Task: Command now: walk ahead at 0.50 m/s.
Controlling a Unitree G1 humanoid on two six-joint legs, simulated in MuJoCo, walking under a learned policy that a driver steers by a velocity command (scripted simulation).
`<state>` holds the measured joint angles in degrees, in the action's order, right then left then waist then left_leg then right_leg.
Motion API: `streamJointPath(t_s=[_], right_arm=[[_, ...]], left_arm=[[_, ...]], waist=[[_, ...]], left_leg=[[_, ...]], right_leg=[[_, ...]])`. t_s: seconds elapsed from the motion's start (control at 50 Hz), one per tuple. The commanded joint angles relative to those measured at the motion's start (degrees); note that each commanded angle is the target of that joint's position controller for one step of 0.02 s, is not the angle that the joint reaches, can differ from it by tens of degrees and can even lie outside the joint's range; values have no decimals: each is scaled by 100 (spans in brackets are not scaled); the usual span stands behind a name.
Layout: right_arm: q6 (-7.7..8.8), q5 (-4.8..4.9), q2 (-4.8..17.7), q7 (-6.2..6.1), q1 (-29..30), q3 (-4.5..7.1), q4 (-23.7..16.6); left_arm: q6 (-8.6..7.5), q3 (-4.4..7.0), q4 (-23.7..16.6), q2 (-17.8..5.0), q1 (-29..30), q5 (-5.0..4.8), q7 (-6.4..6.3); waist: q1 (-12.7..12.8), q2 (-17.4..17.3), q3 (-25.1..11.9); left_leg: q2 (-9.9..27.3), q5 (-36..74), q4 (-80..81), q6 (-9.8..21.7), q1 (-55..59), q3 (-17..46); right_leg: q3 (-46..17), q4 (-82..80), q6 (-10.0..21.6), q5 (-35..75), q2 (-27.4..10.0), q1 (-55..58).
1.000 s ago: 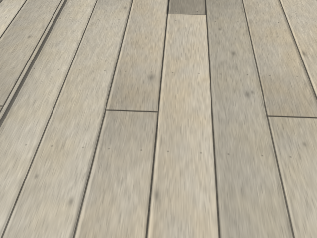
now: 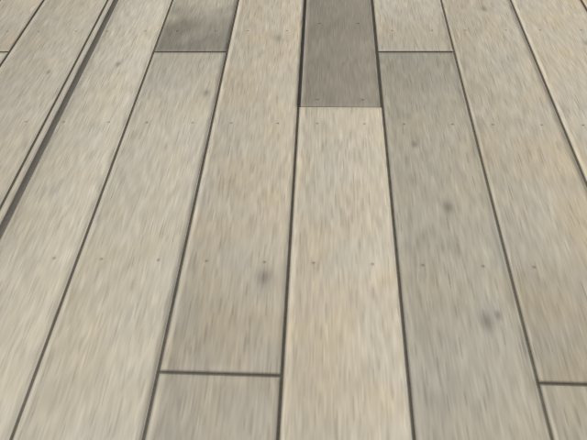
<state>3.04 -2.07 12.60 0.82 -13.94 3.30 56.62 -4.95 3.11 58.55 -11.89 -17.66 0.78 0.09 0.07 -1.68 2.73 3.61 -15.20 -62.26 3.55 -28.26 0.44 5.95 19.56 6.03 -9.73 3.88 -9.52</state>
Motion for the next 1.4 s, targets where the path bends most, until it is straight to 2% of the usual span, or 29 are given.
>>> streamJointPath(t_s=[0.02,0.14,0.26,0.3,0.34,0.36,0.38,0.4,0.42,0.44,0.48,0.58,0.68,0.76,0.8,0.82,0.86,0.88,0.9,0.92,0.94,0.96,0.98,1.0,1.04,1.12,1.2,1.3,1.4], right_arm=[[-103,-30,160,55,-151,29,-206],[-81,65,104,84,1163,-57,-655],[0,77,208,60,1773,-65,-948],[57,81,287,24,1405,-17,-880],[158,23,500,-69,-113,119,-383],[215,-128,948,-142,-1182,253,-175],[187,-164,1473,-117,-1417,377,-155],[105,45,1166,-77,-945,327,-253],[112,85,797,-66,-298,212,-360],[160,72,476,-47,-5,127,-381],[239,96,190,-113,41,34,-271],[402,124,397,-165,-509,64,-102],[400,113,362,-200,-840,24,-25],[357,103,487,-267,-1245,45,102],[298,85,548,-302,-1324,60,143],[265,77,598,-326,-1247,72,129],[181,77,778,-374,-1096,135,70],[131,97,847,-370,-1042,160,17],[112,175,887,-329,-899,175,-67],[121,167,438,-285,-1013,93,-313],[77,295,416,-260,-1278,99,-636],[74,200,583,-257,-769,107,-665],[110,222,484,-252,-465,74,-783],[95,175,450,-260,-546,73,-658],[-128,-7,385,-239,-883,77,-514],[-347,95,179,-170,-1099,23,-306],[-433,105,379,-181,-519,47,-405],[-502,65,404,-170,10,52,-656],[-520,92,308,-159,27,54,-805]], left_arm=[[-132,69,-118,-582,-318,-18,-22],[-111,12,32,-534,-905,-14,-36],[-63,26,237,-604,-1273,70,-120],[-52,51,232,-684,-1079,87,-145],[-24,45,215,-686,-918,46,-122],[-36,-25,26,-508,-855,-26,-91],[-13,-121,-58,64,-1555,-247,-48],[41,60,12,-598,-1149,-81,-88],[33,87,-133,-570,-694,-61,-62],[30,68,-156,-428,-511,-51,-41],[175,81,-115,-268,-579,80,28],[409,101,-409,-136,45,95,152],[399,34,-832,-95,1084,62,235],[385,-35,-1142,-75,1754,89,274],[376,-20,-1231,-134,1832,109,286],[370,-4,-1215,-159,1707,129,276],[333,65,-1012,-281,964,168,227],[271,135,-843,-410,378,190,194],[190,244,-671,-637,-265,255,132],[141,380,-662,-1243,-371,253,68],[240,514,-839,-1765,-390,94,54],[336,476,-908,-1580,-272,-40,-2],[360,396,-963,-1275,148,-86,-39],[358,284,-996,-884,503,-85,-58],[302,125,-1015,-502,727,-94,-98],[100,9,-764,-552,447,60,-82],[162,-31,-717,-685,510,38,-138],[357,28,-704,-787,243,51,-273],[447,106,-752,-893,217,67,-327]], waist=[[-150,446,94],[177,498,287],[300,562,386],[60,609,214],[-573,410,-551],[-927,-47,-1270],[-592,-1346,-1934],[-538,-312,-1572],[-308,-142,-740],[-183,25,-322],[75,-189,-67],[144,-152,91],[-21,-160,322],[-213,-177,390],[-178,-223,364],[-76,-270,321],[225,-434,-95],[424,-443,-457],[811,-191,-845],[561,729,-1314],[407,1264,-2180],[446,229,-1855],[346,259,-1126],[75,-67,-666],[-209,24,-571],[-314,300,-742],[-155,682,-578],[88,600,-315],[113,552,-248]], left_leg=[[248,512,315,-161,-596,-47],[163,1416,1992,-281,-831,-343],[-58,1042,2847,6,-776,-469],[-290,614,3113,205,-79,-571],[-539,792,3652,469,1892,-630],[590,389,3728,764,3489,583],[2263,42,4377,1495,4831,3302],[2041,-386,4671,1336,4212,3391],[1835,-384,4836,1122,3345,2444],[1577,37,5093,913,2675,1793],[1159,616,5321,554,2014,860],[1063,1491,5515,460,2070,-85],[878,2198,5511,340,2327,-811],[1049,2967,5330,318,2952,-1179],[1148,3790,5007,300,3323,-1354],[1151,4814,4627,270,3413,-1483],[1128,6397,3364,219,3489,-1603],[1115,6198,2365,176,3313,-1579],[965,4884,939,-37,2648,-1637],[389,-88,-828,-251,1037,-1560],[-622,-2241,-2496,-481,-474,-653],[-169,-1548,-2386,-459,-771,21],[-35,-1084,-2046,-458,-859,17],[137,-835,-1515,-462,-653,21],[204,-656,-828,-486,106,18],[35,-160,173,-466,689,69],[-47,183,1104,-412,543,93],[-3,-353,1399,-378,124,-56],[-102,-1036,1727,-285,234,-275]], right_leg=[[-1323,-1265,625,1001,-1551,121],[-924,-1308,490,1681,-1375,597],[-862,-874,532,2647,-1685,1582],[-724,-320,416,3860,-1703,1642],[-508,1415,227,4405,-1408,1160],[-371,3038,116,2641,-1123,-69],[-94,5120,-116,-1804,-29,-2072],[-898,5548,-12,-1798,-277,-2444],[-945,5418,13,-1251,-536,-2554],[-930,5125,2,-881,-740,-2394],[-896,4747,-86,-614,-914,-1988],[-728,4425,-229,75,-1016,-2601],[-397,3011,-305,927,-942,-2877],[63,2044,-140,941,-787,-2727],[211,1795,29,595,-643,-2579],[329,1703,125,371,-475,-2345],[514,1590,346,-74,-34,-1559],[427,1281,478,17,119,-880],[101,571,674,870,12,208],[-1510,1002,1007,3324,-1502,1634],[-3953,763,2197,5163,-2718,2778],[-3155,534,1994,5167,-2519,2281],[-2631,331,1780,4818,-2284,1497],[-2131,89,1413,4491,-1973,838],[-1490,-166,1055,4318,-1641,1],[-809,-333,666,4874,-1450,-182],[-453,-391,259,3931,-1391,78],[-687,-399,657,2529,-1843,484],[-751,-63,877,2595,-2120,682]])
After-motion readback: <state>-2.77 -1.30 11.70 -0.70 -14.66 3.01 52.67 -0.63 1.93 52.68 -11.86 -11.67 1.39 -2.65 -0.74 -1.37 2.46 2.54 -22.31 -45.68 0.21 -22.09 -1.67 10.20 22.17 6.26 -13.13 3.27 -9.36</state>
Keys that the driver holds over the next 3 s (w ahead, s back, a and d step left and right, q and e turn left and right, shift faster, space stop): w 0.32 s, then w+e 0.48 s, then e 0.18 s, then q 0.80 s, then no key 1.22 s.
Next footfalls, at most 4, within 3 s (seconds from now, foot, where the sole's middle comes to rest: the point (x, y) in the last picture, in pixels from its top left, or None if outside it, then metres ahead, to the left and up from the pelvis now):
0.34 left None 0.35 0.12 -0.78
0.90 right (354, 393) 0.60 -0.08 -0.78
1.54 left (280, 383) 0.63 0.09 -0.78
2.06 right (364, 376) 0.64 -0.11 -0.78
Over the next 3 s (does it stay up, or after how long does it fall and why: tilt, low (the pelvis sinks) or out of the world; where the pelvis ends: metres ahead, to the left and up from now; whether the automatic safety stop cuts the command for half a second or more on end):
stays up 0.57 0.00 0.00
